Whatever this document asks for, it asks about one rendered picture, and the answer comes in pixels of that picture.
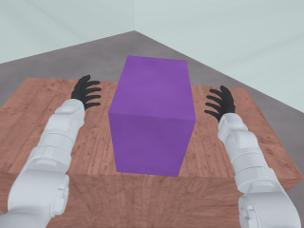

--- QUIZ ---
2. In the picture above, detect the robot right upper arm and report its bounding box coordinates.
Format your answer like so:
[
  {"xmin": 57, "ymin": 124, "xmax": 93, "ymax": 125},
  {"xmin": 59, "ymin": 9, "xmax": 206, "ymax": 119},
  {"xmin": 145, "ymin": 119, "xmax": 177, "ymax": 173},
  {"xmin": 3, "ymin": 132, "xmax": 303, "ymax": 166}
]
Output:
[{"xmin": 238, "ymin": 191, "xmax": 300, "ymax": 228}]

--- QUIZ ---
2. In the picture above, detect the carton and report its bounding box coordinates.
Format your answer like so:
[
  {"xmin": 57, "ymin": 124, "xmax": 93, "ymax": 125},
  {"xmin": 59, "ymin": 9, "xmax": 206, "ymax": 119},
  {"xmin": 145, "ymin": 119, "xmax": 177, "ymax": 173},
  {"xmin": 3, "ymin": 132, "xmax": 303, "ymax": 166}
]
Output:
[{"xmin": 108, "ymin": 55, "xmax": 197, "ymax": 178}]

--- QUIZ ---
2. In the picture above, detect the left robot forearm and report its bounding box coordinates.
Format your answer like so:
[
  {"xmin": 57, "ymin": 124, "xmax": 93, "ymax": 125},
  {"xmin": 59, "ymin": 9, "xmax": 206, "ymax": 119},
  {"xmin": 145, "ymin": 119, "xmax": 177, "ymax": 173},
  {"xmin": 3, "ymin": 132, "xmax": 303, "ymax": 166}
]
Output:
[{"xmin": 8, "ymin": 99, "xmax": 85, "ymax": 210}]

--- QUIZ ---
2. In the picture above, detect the pedestal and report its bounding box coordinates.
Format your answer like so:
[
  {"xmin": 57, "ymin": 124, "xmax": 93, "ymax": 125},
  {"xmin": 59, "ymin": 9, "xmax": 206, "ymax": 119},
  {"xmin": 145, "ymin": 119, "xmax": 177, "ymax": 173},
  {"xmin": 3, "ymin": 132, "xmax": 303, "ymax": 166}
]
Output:
[{"xmin": 0, "ymin": 77, "xmax": 304, "ymax": 228}]

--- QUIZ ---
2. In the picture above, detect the robot right hand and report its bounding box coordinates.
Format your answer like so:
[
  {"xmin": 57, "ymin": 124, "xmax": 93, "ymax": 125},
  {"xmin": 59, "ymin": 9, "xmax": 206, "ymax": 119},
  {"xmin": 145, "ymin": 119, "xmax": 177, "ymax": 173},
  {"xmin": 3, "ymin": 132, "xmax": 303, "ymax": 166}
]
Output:
[{"xmin": 204, "ymin": 85, "xmax": 236, "ymax": 122}]

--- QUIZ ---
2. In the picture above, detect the right robot forearm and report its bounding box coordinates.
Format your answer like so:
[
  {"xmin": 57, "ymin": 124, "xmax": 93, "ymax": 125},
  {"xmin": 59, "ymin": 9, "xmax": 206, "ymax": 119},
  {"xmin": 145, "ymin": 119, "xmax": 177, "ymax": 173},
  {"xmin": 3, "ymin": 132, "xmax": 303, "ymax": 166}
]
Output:
[{"xmin": 218, "ymin": 113, "xmax": 301, "ymax": 228}]

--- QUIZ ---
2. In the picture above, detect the robot left upper arm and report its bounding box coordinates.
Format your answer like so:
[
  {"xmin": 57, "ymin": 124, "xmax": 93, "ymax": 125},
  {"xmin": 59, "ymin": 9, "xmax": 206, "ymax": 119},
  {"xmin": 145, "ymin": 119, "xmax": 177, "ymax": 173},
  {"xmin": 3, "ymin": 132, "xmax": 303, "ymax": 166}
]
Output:
[{"xmin": 0, "ymin": 168, "xmax": 69, "ymax": 228}]

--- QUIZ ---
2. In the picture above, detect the robot left hand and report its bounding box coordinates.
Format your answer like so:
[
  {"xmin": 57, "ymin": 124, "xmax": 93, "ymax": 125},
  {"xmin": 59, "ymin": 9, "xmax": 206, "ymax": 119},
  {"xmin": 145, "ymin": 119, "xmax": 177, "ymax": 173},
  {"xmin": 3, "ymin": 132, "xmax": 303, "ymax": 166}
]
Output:
[{"xmin": 70, "ymin": 75, "xmax": 102, "ymax": 111}]

